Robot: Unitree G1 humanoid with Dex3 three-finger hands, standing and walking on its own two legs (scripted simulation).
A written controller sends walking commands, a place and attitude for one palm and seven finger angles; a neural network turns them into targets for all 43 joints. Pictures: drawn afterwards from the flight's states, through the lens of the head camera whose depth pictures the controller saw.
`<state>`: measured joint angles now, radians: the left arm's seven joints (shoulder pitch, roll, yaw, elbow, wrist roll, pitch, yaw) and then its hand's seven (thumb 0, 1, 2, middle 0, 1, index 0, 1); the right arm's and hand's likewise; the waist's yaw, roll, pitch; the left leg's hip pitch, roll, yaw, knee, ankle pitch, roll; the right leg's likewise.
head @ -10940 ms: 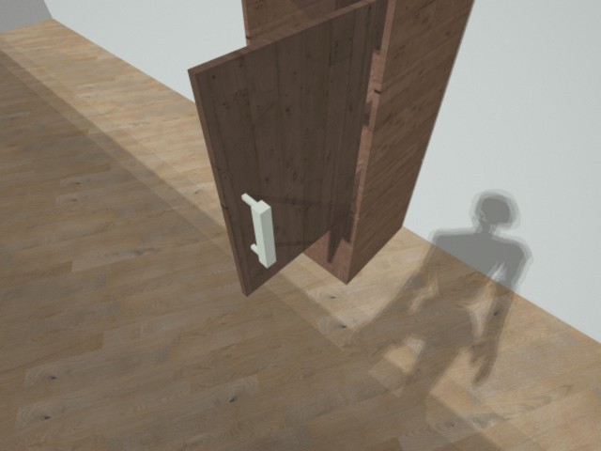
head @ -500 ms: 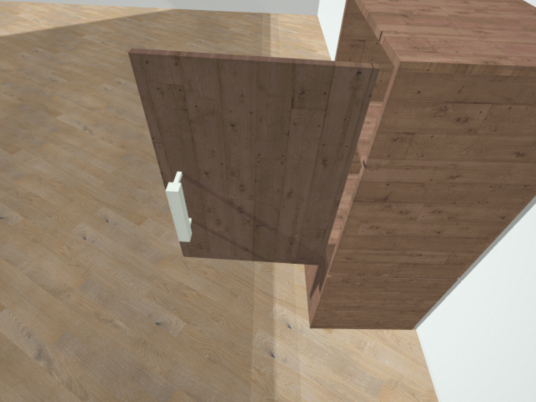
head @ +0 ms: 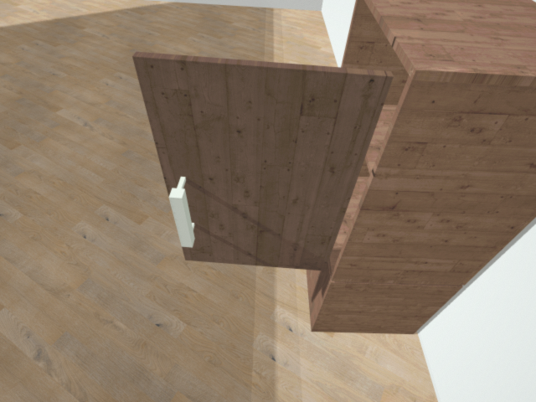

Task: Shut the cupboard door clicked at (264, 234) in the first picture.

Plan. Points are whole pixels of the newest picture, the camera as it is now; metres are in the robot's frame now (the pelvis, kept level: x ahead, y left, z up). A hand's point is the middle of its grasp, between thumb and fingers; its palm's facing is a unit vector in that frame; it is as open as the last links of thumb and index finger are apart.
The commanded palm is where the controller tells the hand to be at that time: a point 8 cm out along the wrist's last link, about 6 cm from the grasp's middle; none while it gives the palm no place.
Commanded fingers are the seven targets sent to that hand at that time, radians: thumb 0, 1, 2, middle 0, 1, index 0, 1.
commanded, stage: shuffle to correct the standing spot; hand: left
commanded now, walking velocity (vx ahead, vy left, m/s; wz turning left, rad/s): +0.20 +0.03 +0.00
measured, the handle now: (185, 212) +0.51 +0.22 -0.10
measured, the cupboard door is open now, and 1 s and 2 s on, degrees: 87 87 87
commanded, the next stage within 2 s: come to a stop and stand still in 0.14 s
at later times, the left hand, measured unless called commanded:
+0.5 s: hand out of the picture +0.04 +0.18 -0.18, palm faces +0.00 -0.98 -0.21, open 7.3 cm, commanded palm none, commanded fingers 0.00 0.90 0.90 -0.20 -0.30 -0.20 -0.30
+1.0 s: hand out of the picture +0.02 +0.17 -0.17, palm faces -0.02 -0.98 -0.20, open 7.3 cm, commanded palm none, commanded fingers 0.00 0.90 0.90 -0.20 -0.30 -0.20 -0.30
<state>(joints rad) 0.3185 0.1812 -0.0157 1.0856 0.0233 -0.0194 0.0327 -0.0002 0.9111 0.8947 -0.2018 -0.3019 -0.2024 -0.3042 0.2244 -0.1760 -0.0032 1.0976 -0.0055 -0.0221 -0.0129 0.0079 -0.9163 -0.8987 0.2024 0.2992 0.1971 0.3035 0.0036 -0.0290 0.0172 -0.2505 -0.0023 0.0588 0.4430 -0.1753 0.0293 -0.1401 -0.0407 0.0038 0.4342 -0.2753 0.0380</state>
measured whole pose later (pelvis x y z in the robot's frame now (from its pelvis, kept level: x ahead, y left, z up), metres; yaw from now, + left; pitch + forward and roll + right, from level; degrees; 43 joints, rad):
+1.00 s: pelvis +0.00 -0.01 +0.00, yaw -1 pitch -1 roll +0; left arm 0.29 0.18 -0.01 1.06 0.02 0.00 0.03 0.00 0.92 0.89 -0.20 -0.30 -0.20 -0.30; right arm 0.24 -0.17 -0.01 1.10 -0.01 0.00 -0.01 0.01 -0.92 -0.90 0.20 0.30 0.20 0.30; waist 0.00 -0.02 0.01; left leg -0.23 0.01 0.07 0.40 -0.16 0.01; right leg -0.13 -0.04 -0.03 0.41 -0.26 0.02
